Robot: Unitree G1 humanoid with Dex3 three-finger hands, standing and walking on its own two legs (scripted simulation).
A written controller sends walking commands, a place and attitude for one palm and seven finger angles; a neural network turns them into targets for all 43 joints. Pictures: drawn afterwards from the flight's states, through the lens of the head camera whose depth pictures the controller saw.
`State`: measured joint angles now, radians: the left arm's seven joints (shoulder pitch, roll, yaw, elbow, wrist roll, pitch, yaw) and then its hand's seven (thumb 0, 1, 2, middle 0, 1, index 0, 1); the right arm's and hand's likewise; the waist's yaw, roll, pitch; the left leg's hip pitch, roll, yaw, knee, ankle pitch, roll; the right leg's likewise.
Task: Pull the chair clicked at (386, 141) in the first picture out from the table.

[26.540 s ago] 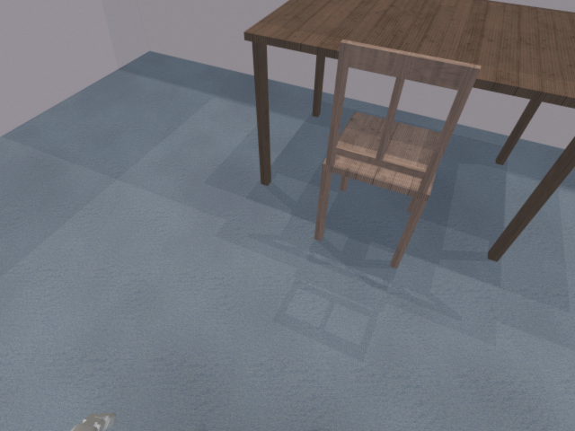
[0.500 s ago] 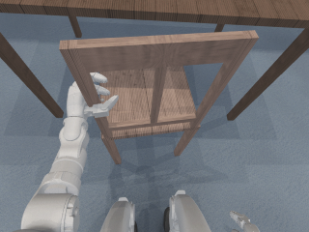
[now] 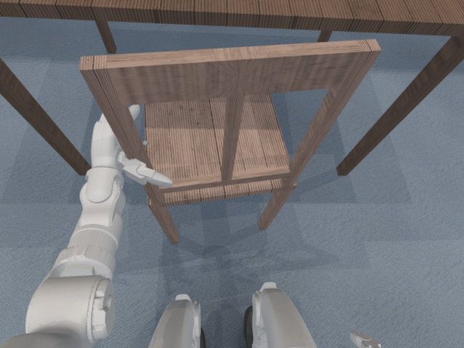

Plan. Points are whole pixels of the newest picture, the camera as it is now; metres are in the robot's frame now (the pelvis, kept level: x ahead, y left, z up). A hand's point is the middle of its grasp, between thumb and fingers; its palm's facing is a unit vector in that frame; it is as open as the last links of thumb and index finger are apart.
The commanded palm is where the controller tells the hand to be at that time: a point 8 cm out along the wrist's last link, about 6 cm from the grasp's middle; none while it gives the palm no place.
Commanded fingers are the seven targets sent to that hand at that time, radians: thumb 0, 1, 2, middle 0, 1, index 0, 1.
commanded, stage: open the thumb and straighten the fingers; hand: left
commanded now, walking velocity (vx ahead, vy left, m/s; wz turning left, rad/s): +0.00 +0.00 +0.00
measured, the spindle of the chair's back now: (230, 144) +0.46 -0.01 +0.01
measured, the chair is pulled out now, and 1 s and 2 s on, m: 0.05 0.05 0.05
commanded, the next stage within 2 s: draw the fingers out of the gap in 0.08 s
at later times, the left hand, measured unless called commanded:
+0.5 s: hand (138, 168) +0.41 +0.15 +0.01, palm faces +0.00 -1.00 -0.02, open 17.5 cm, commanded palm +0.38 +0.19 +0.03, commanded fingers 0.00 -0.55 0.20 0.00 0.00 0.00 0.00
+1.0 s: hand (139, 221) +0.32 +0.13 +0.02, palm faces -0.03 -1.00 -0.02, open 17.5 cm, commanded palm +0.29 +0.19 +0.03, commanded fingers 0.00 -0.55 0.20 0.00 0.00 0.00 0.00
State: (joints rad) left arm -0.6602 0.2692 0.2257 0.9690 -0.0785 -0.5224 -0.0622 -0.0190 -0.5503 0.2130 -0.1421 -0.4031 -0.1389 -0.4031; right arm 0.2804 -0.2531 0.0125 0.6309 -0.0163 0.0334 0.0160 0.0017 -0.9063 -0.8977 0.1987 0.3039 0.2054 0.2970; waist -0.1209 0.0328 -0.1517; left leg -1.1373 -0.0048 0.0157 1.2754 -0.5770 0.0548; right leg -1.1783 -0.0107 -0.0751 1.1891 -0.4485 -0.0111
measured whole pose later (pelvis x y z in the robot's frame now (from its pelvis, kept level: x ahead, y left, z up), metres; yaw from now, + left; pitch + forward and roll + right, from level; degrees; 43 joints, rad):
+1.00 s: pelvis +0.01 +0.00 +0.01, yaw +1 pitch +21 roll -3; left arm -0.03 0.16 0.00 0.34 -0.13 -0.46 -0.08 -0.02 -0.55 0.20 0.00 0.00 0.00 0.00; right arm 0.17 -0.23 0.01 0.52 0.01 -0.01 0.01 0.00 -0.91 -0.90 0.20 0.30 0.21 0.30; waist -0.02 0.02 -0.17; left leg -1.04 -0.02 0.00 1.26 -0.60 0.05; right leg -1.07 -0.02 -0.09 1.19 -0.48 -0.02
